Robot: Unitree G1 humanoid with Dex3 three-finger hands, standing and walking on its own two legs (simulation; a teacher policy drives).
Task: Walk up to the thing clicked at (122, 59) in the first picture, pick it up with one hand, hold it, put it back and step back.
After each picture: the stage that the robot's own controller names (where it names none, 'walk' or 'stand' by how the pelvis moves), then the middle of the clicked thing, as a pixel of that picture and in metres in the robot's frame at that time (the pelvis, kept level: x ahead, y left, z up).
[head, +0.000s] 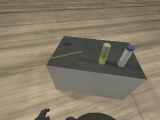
stand; (125, 56) +0.71 -0.34 -0.05
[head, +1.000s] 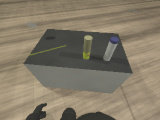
walk; (110, 50) +0.67 -0.14 -0.02
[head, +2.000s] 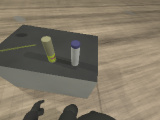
walk; (75, 54) +0.52 +0.18 -0.01
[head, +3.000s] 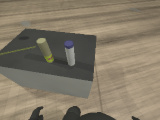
stand; (70, 54) +0.53 +0.22 -0.02
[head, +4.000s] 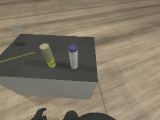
stand; (73, 57) +0.53 +0.17 -0.03
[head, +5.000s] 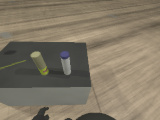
stand; (66, 64) +0.49 +0.23 -0.05
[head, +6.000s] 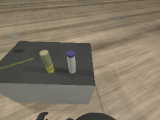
stand; (71, 62) +0.52 +0.19 -0.06
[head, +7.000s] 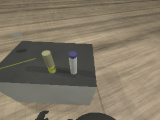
stand; (73, 63) +0.52 +0.18 -0.06
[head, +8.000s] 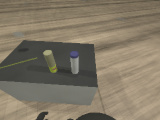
stand; (74, 63) +0.52 +0.17 -0.06
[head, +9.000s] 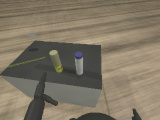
rise first; (79, 64) +0.52 +0.15 -0.05
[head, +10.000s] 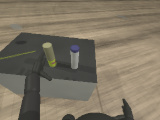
go down; (74, 58) +0.55 +0.13 -0.04
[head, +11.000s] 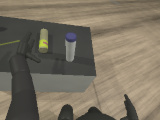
go down; (70, 48) +0.55 +0.14 +0.02
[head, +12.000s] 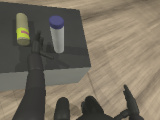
close in; (58, 38) +0.55 +0.16 +0.06
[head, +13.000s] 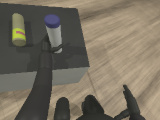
close; (55, 37) +0.55 +0.16 +0.07
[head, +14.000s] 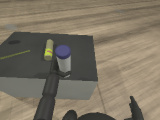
lift; (64, 64) +0.36 +0.16 +0.12
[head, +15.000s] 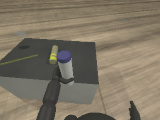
hold; (66, 70) +0.32 +0.16 +0.12
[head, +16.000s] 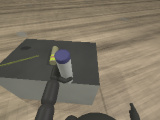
hold; (65, 69) +0.31 +0.16 +0.14
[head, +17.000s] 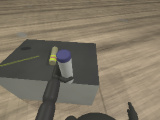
hold; (66, 69) +0.32 +0.16 +0.13
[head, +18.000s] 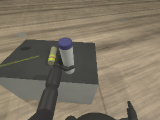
crouch; (67, 58) +0.38 +0.16 +0.17
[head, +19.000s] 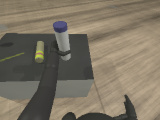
lower; (63, 43) +0.49 +0.16 +0.17
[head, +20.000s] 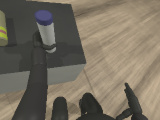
lower; (48, 35) +0.55 +0.17 +0.08
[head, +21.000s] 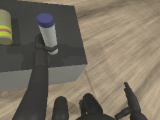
lower; (49, 37) +0.54 +0.17 +0.07
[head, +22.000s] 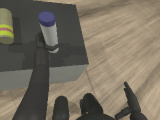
lower; (50, 36) +0.54 +0.17 +0.07
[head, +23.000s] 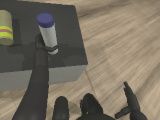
lower; (49, 37) +0.54 +0.17 +0.07
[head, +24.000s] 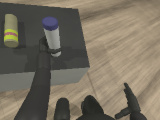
open; (53, 40) +0.53 +0.17 +0.06
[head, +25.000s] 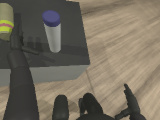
rise; (53, 36) +0.53 +0.17 +0.07
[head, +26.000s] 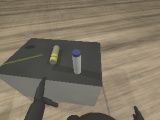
sink last; (77, 62) +0.50 +0.16 -0.01
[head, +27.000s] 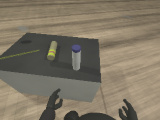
stand; (76, 58) +0.52 +0.15 +0.00
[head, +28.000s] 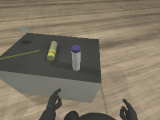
stand; (76, 59) +0.51 +0.15 +0.01
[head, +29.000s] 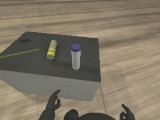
stand; (76, 58) +0.52 +0.15 +0.00
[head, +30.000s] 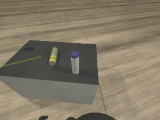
stand; (75, 63) +0.53 +0.17 -0.05
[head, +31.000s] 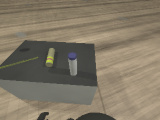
stand; (73, 65) +0.50 +0.18 -0.06
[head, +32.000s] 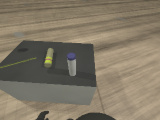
stand; (72, 65) +0.49 +0.18 -0.06
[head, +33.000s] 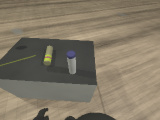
walk; (71, 63) +0.49 +0.19 -0.06
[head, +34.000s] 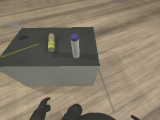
walk; (75, 47) +0.63 +0.19 -0.04
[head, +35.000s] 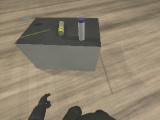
walk; (81, 29) +0.91 +0.17 -0.03
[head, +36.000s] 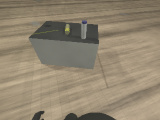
stand; (83, 30) +1.14 +0.18 -0.03
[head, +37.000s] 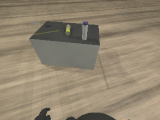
stand; (84, 31) +1.13 +0.15 -0.06
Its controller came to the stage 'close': yes
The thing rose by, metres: 0.21
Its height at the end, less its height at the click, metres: +0.00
